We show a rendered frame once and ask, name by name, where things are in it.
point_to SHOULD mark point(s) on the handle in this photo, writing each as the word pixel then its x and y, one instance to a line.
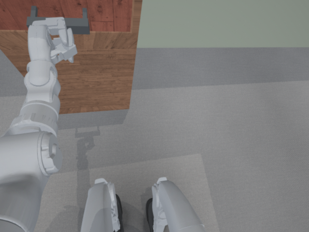
pixel 78 25

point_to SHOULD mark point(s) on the drawer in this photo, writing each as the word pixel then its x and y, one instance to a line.
pixel 103 15

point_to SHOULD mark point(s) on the right robot shin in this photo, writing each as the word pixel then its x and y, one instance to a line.
pixel 160 220

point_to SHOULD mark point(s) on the left robot upper arm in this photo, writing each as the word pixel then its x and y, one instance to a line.
pixel 26 162

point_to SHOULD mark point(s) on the robot left forearm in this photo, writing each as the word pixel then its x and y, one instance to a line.
pixel 41 107

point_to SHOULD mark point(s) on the left robot thigh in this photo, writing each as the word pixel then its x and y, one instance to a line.
pixel 97 214

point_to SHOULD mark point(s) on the cabinet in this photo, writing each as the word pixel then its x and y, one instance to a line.
pixel 101 76

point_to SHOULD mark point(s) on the left robot hand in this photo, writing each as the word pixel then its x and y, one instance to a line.
pixel 40 44

